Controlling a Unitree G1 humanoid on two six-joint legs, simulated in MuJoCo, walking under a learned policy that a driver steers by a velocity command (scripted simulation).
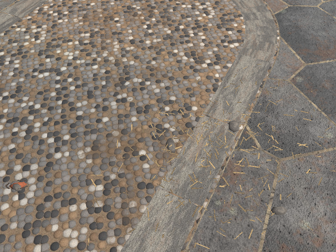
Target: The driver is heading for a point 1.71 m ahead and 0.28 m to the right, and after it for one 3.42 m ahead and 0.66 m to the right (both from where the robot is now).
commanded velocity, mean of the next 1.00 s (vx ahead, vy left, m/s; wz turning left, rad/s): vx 0.50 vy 0.00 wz -0.33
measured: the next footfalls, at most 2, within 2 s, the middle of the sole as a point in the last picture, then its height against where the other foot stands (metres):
left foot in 0.28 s outside the picture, level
right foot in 0.80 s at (232, 248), level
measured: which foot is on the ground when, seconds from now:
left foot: up 0.00-0.26, down 0.28-0.80, up 0.82-1.00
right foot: down 0.00-0.30, up 0.32-0.78, down 0.80-1.00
